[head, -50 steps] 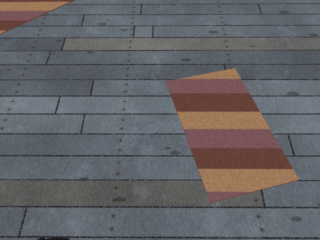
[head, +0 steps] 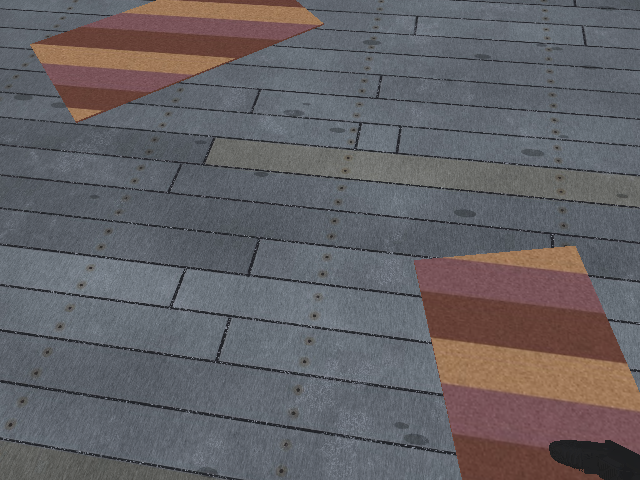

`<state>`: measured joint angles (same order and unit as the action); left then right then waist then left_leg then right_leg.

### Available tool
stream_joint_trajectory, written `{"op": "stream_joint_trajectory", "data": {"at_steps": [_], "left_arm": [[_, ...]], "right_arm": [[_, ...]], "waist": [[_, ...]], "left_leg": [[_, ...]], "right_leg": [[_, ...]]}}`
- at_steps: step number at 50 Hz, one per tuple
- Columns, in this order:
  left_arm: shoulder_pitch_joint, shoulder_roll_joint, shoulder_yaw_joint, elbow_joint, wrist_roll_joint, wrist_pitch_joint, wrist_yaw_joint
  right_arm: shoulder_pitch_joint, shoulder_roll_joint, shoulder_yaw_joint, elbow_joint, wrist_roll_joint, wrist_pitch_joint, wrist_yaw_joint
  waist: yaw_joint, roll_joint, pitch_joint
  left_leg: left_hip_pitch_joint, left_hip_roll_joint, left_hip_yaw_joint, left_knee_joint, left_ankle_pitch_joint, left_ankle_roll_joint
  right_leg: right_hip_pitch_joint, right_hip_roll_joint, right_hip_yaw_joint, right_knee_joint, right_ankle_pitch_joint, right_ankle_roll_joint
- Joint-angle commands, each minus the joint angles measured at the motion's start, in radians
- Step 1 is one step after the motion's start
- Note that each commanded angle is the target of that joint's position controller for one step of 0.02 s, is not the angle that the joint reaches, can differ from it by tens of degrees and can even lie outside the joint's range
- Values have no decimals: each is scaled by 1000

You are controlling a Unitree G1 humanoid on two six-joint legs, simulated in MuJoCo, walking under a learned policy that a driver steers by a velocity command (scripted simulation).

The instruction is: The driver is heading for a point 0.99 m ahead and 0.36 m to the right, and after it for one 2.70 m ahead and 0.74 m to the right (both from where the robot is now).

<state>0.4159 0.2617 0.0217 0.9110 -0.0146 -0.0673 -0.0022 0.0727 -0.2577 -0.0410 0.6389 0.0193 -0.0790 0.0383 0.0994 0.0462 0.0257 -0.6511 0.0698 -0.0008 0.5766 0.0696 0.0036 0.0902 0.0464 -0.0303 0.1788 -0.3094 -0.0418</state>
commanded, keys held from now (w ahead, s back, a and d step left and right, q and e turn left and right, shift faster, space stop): w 0.06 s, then w+e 0.52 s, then e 0.36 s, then w+e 0.06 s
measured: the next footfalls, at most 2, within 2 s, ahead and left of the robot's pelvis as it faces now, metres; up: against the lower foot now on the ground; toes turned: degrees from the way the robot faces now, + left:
left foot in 0.10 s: +0.26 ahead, +0.13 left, +0.00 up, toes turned +1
right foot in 0.64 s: +0.51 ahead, -0.16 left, +0.00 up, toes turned -19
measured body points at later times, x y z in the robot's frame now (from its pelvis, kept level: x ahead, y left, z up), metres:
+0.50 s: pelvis +0.29 +0.02 +0.00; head +0.31 +0.01 +0.45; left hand +0.49 +0.25 -0.10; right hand +0.28 -0.26 -0.13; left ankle +0.22 +0.13 -0.74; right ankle +0.44 -0.17 -0.69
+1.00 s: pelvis +0.49 -0.07 +0.00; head +0.53 -0.11 +0.45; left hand +0.74 +0.14 -0.09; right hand +0.53 -0.39 -0.11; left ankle +0.67 +0.04 -0.69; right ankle +0.47 -0.15 -0.74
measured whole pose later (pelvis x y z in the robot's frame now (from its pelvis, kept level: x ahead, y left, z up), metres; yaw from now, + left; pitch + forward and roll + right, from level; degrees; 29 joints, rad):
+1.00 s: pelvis +0.49 -0.07 +0.00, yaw -29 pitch +3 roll +1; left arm 0.22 0.31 0.08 0.68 -0.02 0.02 0.02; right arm 0.07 -0.30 -0.05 0.72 0.00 -0.03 -0.02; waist 0.03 0.03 0.05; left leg -0.61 0.03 -0.11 0.80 -0.20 -0.10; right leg -0.30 0.11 0.13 0.45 -0.19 -0.07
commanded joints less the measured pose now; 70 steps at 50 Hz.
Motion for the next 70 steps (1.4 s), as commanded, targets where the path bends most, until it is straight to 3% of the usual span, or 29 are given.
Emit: {"op": "stream_joint_trajectory", "data": {"at_steps": [1, 3, 5, 6, 7, 8, 10, 15, 21, 26, 29, 31, 32, 33, 34, 35, 36, 38, 40, 48, 51, 55, 56, 57, 58, 59, 61, 63, 70], "left_arm": [[33, 189, 47, -24, -7, 4, 9], [20, 215, 57, -27, -4, 12, 14], [-5, 206, 51, -39, 6, 22, 16], [65, 110, 23, -76, 21, 11, 10], [132, 46, -2, -55, 8, -6, 3], [31, 181, 40, -75, -28, -20, -2], [-123, 168, 44, -123, -32, -22, 3], [-49, 86, 48, -108, -20, 43, 15], [-227, 67, 43, -172, -5, 26, -12], [-385, 61, 34, -256, -6, 24, -43], [-381, 88, 48, -293, -5, 29, -56], [-204, 154, 87, -264, -1, 35, -52], [-48, 215, 119, -229, 3, 37, -37], [-5, 341, 147, -227, 12, 44, -14], [-35, 342, 135, -281, 18, 33, -19], [-57, 266, 112, -293, 19, 28, -29], [-105, 229, 103, -289, 6, 21, -30], [-194, 178, 89, -298, -2, 25, -20], [-240, 188, 93, -316, 20, 28, -12], [-224, 210, 99, -307, -3, 75, 35], [-208, 206, 96, -306, -4, 76, 30], [-210, 182, 85, -304, 0, 64, 20], [-206, 148, 74, -305, 0, 60, 21], [-189, 77, 52, -312, 7, 54, 20], [-200, 77, 50, -371, -8, 46, 23], [-188, 169, 71, -363, 3, 41, 25], [-201, 206, 94, -339, 8, 60, 27], [-213, 176, 93, -350, 1, 79, 22], [-305, 85, 65, -404, -2, 100, -8]], "right_arm": [[-146, -65, -12, -115, 4, -26, 19], [-77, -106, -29, -100, -1, -24, 18], [204, -182, -67, -30, -5, -18, -4], [349, -273, -88, -6, -37, -14, -16], [377, -231, -78, 10, -22, -11, -13], [330, -161, -56, 7, -19, -7, -18], [204, -113, -39, 23, -21, -11, -20], [94, -96, -46, 66, -32, -56, -14], [133, -144, -60, 115, -32, -47, -37], [222, -187, -75, 162, -9, -11, -45], [213, -219, -85, 166, 4, 14, -50], [174, -235, -88, 151, 11, 35, -59], [165, -216, -77, 142, 14, 35, -62], [250, -110, -44, 96, -33, 19, -57], [279, -97, -21, 87, -38, -11, -44], [170, -184, -45, 78, -1, -23, -36], [121, -169, -38, 56, 10, -27, -40], [111, -173, -46, 67, -27, -10, -65], [170, -168, -48, 71, -25, 17, -67], [37, -122, -27, 36, -22, 44, -66], [-38, -134, -29, 11, -10, 34, -48], [25, -154, -48, 21, -7, -13, -36], [77, -168, -57, 35, -15, -23, -39], [165, -213, -68, 47, -29, -26, -47], [231, -290, -88, 72, -57, -17, -47], [205, -240, -80, 60, -39, -18, -43], [140, -161, -58, 32, -29, -7, -51], [104, -145, -50, 30, -25, 11, -60], [102, -207, -72, 57, -15, 51, -76]], "waist": [[-21, -118, 83], [-77, -148, 13], [-233, -143, -176], [-232, 25, -359], [-210, 212, -520], [-232, 114, -372], [-174, -13, -94], [-64, 37, 5], [-116, -15, 46], [-177, -30, 86], [-142, 5, 49], [-33, 27, -61], [49, -6, -146], [-18, -251, -261], [-37, -267, -468], [17, -119, -438], [-12, -91, -297], [-81, -36, -137], [-130, -93, -128], [-96, -144, -177], [-61, -173, -117], [-104, -202, -80], [-131, -183, -92], [-148, -51, -157], [-132, 223, -108], [-129, 175, -63], [-119, 62, -49], [-110, 81, -43], [-141, 104, -88]], "left_leg": [[-9, -28, 10, -67, -32, 36], [119, -73, 37, -70, -114, 73], [564, -66, 25, -79, -85, 139], [1012, 198, -309, -29, -139, 249], [1157, 367, -709, -185, -325, 341], [1028, 330, -633, -246, -422, 283], [695, 238, -347, -331, -302, 210], [425, 197, -98, -477, -157, 217], [500, 143, 117, -483, -34, 174], [692, 207, 161, -434, 13, 162], [776, 225, 194, -306, 326, 132], [749, 186, 225, -10, 660, 92], [620, 134, 245, 235, 558, 38], [196, 4, 236, 626, -199, -43], [11, -145, 3, 872, -764, -70], [-42, -78, -106, 895, -705, -47], [-71, -38, -87, 817, -622, -30], [5, 16, -70, 690, -511, -39], [99, 11, -72, 632, -479, -65], [135, -55, -84, 240, -238, -111], [139, -68, -106, 97, -246, -86], [323, -86, -83, -106, -267, -26], [439, -46, -98, -163, -247, 1], [610, 129, -258, -200, -312, 67], [703, 305, -614, -310, -413, 211], [694, 346, -682, -308, -371, 251], [649, 262, -424, -247, -78, 195], [599, 212, -260, -243, 145, 173], [561, 189, -17, -273, 227, 181]], "right_leg": [[-3, -295, 111, 3, 498, -128], [44, -298, 100, 118, 801, -110], [-102, -236, 73, 467, 925, -67], [-479, -126, 42, 845, 534, -19], [-692, 10, 124, 1111, -236, 11], [-783, -50, 194, 1185, -215, 2], [-779, -136, 134, 1095, -65, -1], [-667, -197, 147, 986, 64, 42], [-723, -179, 97, 639, 377, 45], [-795, -163, 33, 478, 336, 8], [-732, -106, -32, 448, 189, -38], [-492, -8, -91, 419, 145, -82], [-238, 14, -59, 334, 298, -121], [160, -244, 344, 382, 584, -263], [314, -436, 787, 258, 655, -433], [273, -396, 645, 238, 716, -374], [133, -351, 495, 239, 730, -325], [-145, -272, 360, 188, 739, -261], [-285, -244, 316, 162, 807, -274], [-315, -171, 321, 190, 517, -187], [-322, -171, 432, 151, 45, -187], [-355, -144, 519, 227, -60, -160], [-407, -103, 493, 299, -83, -128], [-519, -30, 388, 512, -245, -76], [-791, 94, 209, 713, -351, -27], [-871, 15, 219, 854, -321, 10], [-846, -28, 190, 949, -215, 64], [-822, -61, 145, 960, -140, 98], [-662, -83, 40, 670, 69, 111]]}}
Keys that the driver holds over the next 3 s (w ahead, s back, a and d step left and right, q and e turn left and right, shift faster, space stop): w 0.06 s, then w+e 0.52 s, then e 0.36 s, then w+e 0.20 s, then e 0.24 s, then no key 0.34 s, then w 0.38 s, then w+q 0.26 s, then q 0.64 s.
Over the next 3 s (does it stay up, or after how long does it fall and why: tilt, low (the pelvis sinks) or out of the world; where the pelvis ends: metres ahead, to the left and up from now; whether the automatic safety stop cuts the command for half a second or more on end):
stays up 0.89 -0.45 0.00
